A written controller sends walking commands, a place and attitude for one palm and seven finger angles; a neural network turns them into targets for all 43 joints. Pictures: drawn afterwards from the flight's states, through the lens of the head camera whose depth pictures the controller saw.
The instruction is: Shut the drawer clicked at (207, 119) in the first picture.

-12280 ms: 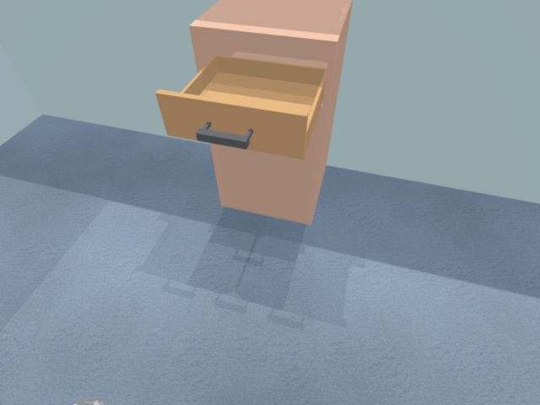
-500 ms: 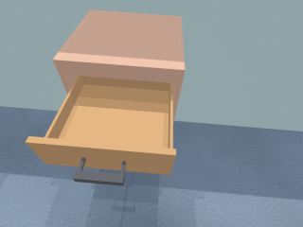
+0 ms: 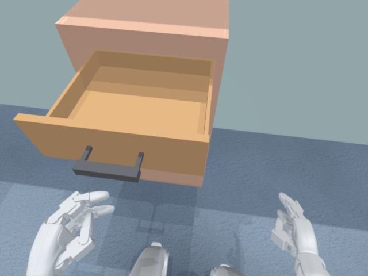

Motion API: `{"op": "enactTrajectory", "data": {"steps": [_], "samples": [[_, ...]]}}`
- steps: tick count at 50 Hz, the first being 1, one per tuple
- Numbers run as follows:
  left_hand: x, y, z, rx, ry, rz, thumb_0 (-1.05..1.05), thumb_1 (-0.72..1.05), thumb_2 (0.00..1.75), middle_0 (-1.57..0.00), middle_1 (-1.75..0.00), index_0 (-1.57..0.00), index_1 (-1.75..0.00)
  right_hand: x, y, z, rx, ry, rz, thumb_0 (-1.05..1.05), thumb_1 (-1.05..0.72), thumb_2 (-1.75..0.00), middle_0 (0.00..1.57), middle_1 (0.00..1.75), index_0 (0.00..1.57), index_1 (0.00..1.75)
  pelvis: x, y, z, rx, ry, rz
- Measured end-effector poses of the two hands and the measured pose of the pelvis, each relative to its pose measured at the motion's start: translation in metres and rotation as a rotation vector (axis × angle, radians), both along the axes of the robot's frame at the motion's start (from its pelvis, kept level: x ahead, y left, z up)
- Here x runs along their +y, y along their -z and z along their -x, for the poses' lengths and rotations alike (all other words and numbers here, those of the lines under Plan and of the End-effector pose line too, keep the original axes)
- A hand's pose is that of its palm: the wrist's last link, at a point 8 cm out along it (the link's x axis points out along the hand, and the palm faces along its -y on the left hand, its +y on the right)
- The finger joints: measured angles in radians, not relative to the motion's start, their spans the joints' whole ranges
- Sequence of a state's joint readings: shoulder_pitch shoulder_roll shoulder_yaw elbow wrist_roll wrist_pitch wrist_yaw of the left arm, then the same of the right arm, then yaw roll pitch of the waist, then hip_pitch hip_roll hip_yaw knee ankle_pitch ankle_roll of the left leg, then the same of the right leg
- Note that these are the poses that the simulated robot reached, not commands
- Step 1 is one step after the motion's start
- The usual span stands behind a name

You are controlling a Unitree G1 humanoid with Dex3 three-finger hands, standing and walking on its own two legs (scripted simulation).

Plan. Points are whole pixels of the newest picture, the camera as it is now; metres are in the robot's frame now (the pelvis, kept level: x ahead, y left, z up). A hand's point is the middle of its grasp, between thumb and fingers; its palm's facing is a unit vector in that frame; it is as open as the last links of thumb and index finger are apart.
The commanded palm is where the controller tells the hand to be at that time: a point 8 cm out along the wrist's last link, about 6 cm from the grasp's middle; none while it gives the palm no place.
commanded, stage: raise the hand and make a fist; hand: left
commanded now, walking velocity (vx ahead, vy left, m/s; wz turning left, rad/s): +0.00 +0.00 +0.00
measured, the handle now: (110, 162) +0.33 +0.21 +0.05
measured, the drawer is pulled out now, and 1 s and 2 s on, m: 0.29 0.29 0.29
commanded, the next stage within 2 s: bring the fist close to the handle in 1.36 s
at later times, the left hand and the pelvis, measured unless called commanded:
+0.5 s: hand (81, 232) +0.17 +0.19 +0.10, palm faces +0.01 -1.00 -0.05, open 3.2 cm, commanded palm +0.12 +0.24 +0.11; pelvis +0.03 +0.01 +0.03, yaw -1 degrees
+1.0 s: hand (80, 232) +0.16 +0.17 +0.14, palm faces -0.01 -1.00 -0.04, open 3.2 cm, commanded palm +0.11 +0.23 +0.15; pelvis +0.03 +0.03 +0.04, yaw +0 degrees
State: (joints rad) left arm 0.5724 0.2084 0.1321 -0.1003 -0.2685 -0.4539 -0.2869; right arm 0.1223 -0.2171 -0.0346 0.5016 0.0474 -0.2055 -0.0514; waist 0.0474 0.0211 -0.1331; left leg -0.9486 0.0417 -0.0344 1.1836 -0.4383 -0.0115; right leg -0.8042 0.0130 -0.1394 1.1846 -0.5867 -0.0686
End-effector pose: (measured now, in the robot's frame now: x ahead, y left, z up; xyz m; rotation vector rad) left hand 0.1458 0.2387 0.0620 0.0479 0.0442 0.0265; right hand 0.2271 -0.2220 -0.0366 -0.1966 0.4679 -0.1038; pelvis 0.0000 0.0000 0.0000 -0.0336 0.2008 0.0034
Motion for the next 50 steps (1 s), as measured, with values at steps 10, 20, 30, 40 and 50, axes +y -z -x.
{"op": "enactTrajectory", "data": {"steps": [10, 20, 30, 40, 50], "samples": [[0.007, -0.028, -0.019, 0.06, 0.002, -0.029, 0.02, 0.9, 0.9, -0.77, -0.92, -0.77, -0.91, -0.005, 0.02, 0.052, 0.187, 0.121, -0.067, 0.01, -0.9, -0.9, 0.2, 0.3, 0.2, 0.3, -0.006, -0.021, -0.018, -0.011, 0.01, -0.012], [0.003, -0.038, -0.008, 0.075, 0.025, -0.015, 0.02, 0.9, 0.9, -0.97, -1.13, -0.97, -1.13, -0.03, 0.005, 0.056, 0.176, 0.182, 0.003, 0.01, -0.9, -0.9, 0.2, 0.3, 0.2, 0.3, 0.006, -0.03, -0.025, -0.01, 0.02, -0.018], [-0.001, -0.053, -0.004, 0.026, 0.026, 0.006, 0.02, 0.9, 0.9, -1.17, -1.35, -1.17, -1.35, 0.001, -0.02, 0.012, 0.04, 0.095, -0.025, 0.01, -0.9, -0.9, 0.2, 0.3, 0.19, 0.3, 0.017, -0.031, -0.026, -0.024, 0.012, -0.004], [-0.007, -0.07, 0.004, 0.022, 0.02, 0.011, 0.02, 0.9, 0.9, -1.34, -1.54, -1.34, -1.53, 0.04, -0.035, -0.007, -0.012, -0.002, -0.085, 0.01, -0.9, -0.9, 0.2, 0.3, 0.2, 0.3, 0.024, -0.036, -0.027, -0.05, 0.003, 0.006], [-0.014, -0.086, 0.004, 0.006, 0.037, 0.007, 0.02, 0.9, 0.9, -1.39, -1.59, -1.39, -1.59, 0.038, -0.032, 0.008, 0.02, 0.008, -0.086, 0.01, -0.9, -0.9, 0.2, 0.3, 0.2, 0.3, 0.027, -0.038, -0.028, -0.065, 0.005, 0.006]]}}
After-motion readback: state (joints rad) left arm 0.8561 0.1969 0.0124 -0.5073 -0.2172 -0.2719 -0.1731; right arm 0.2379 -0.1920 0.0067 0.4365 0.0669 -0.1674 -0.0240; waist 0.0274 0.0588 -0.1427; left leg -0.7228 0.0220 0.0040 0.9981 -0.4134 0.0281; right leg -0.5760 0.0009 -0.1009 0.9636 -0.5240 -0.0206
